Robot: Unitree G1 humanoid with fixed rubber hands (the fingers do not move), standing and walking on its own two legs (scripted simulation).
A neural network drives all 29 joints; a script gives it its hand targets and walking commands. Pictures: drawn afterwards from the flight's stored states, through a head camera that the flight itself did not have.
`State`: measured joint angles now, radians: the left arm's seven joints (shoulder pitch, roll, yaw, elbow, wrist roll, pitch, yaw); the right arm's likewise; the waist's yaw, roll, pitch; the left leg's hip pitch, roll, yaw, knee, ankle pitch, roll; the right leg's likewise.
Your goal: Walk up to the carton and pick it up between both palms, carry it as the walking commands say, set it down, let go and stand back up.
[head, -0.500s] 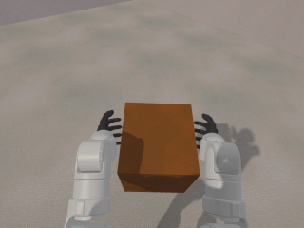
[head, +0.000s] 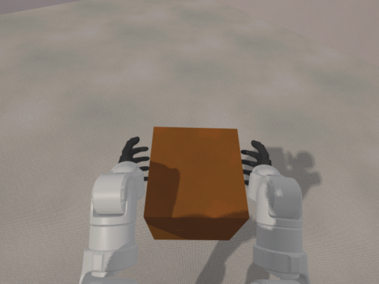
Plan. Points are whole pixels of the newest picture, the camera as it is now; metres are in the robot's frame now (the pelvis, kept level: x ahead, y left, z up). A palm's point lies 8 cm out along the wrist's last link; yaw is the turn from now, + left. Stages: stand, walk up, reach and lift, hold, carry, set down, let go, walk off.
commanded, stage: carry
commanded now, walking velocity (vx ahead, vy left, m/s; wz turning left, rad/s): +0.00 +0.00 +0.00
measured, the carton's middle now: (193, 186) +0.33 +0.01 +0.01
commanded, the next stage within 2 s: none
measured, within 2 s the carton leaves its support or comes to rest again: neither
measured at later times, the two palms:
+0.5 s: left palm (136, 147) +0.39 +0.15 +0.06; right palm (247, 148) +0.41 -0.11 +0.07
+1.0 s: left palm (134, 102) +0.54 +0.18 +0.07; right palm (230, 104) +0.56 -0.08 +0.08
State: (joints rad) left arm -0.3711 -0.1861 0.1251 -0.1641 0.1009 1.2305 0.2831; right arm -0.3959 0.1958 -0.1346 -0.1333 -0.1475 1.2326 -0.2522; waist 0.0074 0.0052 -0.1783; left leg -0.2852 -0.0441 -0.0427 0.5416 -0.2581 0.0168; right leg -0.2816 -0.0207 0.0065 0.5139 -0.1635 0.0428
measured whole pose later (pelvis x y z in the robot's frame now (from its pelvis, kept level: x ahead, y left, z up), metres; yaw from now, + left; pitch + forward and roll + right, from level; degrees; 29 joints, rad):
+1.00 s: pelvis +0.24 +0.03 -0.02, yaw +2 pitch +7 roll -1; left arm -0.35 -0.18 0.11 -0.20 0.09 1.17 0.25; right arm -0.37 0.19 -0.12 -0.17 -0.14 1.17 -0.24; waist 0.01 -0.01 -0.12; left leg -0.34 -0.04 0.00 0.62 -0.39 0.05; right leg -0.28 -0.01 0.00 0.72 -0.43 0.00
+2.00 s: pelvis +0.42 +0.04 -0.02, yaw +5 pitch +4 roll -1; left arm -0.34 -0.17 0.10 -0.27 0.08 1.24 0.26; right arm -0.36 0.18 -0.11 -0.24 -0.12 1.23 -0.24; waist 0.01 0.01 -0.07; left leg -0.39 0.02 0.00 0.61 -0.30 0.01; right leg -0.32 0.02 -0.05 0.61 -0.45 0.00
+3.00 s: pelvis +0.32 -0.03 -0.02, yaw +6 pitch +0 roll -1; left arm -0.31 -0.17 0.10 -0.27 0.09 1.28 0.26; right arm -0.35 0.18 -0.09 -0.24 -0.12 1.28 -0.24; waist 0.01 0.00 -0.04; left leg -0.33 0.12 0.02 0.62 -0.30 -0.07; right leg -0.40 -0.02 -0.13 0.83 -0.46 -0.02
